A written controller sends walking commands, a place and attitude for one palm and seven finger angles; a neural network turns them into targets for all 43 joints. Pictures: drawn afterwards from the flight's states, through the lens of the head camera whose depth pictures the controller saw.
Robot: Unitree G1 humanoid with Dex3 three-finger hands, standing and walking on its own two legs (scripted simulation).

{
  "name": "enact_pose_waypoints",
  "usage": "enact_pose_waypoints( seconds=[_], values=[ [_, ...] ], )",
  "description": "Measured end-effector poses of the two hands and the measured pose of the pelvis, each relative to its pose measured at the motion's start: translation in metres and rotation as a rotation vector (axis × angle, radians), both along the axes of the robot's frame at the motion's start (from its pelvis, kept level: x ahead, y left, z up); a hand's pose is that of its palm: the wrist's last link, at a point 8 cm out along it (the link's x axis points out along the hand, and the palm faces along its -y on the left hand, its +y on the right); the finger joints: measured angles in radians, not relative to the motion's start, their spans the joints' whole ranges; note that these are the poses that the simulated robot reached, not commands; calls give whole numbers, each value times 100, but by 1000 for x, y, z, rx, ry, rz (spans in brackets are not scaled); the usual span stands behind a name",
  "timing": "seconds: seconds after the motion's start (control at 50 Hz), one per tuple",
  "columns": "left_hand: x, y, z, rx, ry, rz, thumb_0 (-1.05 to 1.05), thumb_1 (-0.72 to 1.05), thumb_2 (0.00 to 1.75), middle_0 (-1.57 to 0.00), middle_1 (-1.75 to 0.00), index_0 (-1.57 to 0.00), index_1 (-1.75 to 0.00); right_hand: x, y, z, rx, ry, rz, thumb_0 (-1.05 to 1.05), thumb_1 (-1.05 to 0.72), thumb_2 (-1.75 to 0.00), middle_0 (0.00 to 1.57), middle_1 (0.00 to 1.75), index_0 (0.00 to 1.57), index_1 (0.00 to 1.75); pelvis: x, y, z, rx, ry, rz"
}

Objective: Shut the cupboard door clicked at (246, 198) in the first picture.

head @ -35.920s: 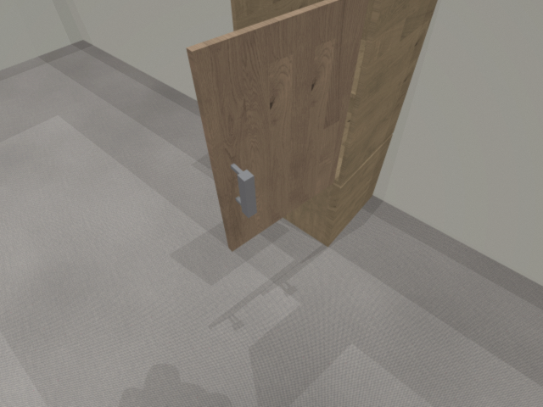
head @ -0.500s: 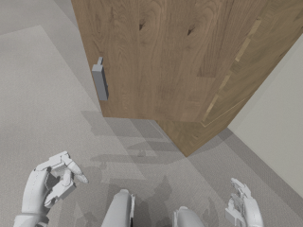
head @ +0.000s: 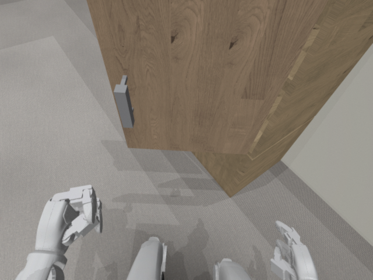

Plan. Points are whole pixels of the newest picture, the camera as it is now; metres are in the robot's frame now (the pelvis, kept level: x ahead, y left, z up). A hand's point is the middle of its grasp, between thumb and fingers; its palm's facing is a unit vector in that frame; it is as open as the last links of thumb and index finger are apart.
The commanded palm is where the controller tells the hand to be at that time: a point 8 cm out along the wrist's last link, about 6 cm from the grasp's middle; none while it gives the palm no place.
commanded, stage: raise the hand and make a fist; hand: left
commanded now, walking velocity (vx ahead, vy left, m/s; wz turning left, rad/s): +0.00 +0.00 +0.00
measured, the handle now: (126, 101) +0.52 +0.21 +0.04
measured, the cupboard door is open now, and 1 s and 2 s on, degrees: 52 52 52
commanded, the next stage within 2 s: bring the fist close to the handle in 0.34 s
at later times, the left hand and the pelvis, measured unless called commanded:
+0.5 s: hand (107, 215) +0.23 +0.17 +0.05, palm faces +0.04 -1.00 -0.03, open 3.1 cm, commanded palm +0.22 +0.22 +0.05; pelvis +0.00 -0.02 +0.00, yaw +0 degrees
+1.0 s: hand (125, 173) +0.31 +0.16 +0.04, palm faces +0.03 -1.00 -0.03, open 3.1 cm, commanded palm +0.31 +0.21 +0.04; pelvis +0.00 -0.01 +0.00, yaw +0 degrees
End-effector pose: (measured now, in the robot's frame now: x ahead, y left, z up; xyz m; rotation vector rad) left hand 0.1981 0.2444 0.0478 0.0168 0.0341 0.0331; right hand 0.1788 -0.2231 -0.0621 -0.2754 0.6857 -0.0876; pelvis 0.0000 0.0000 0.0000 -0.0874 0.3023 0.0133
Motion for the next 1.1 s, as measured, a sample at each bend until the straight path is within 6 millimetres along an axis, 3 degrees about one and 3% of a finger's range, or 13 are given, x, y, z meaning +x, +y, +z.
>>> enact_pose_waypoints(
  seconds=[0.22, 0.54, 0.72, 1.1],
  values=[
    [3, -12, 2, 14, 3, 7, 2, 90, 90, -130, -150, -130, -150, -10, -20, -6, 3, 28, -42, 2, -90, -89, 20, 30, 20, 30, 2, -10, 1, 17, 3, -7],
    [10, -21, 2, 21, -20, 5, 2, 90, 90, -130, -150, -130, -150, 3, -22, -13, 19, 15, -26, 2, -90, -89, 20, 30, 20, 30, 4, -17, -3, 27, 8, -8],
    [46, -25, -2, 12, -45, -21, 2, 90, 90, -130, -150, -130, -150, -3, -23, -18, 8, 43, -23, 2, -90, -89, 20, 30, 20, 30, 1, -16, -6, 24, 16, -7],
    [115, -30, -4, 11, -59, -2, 2, 90, 90, -130, -150, -130, -150, -43, -36, -26, -11, 198, -90, 2, -90, -89, 20, 30, 20, 30, 3, -13, 2, 36, 33, -22]
  ],
)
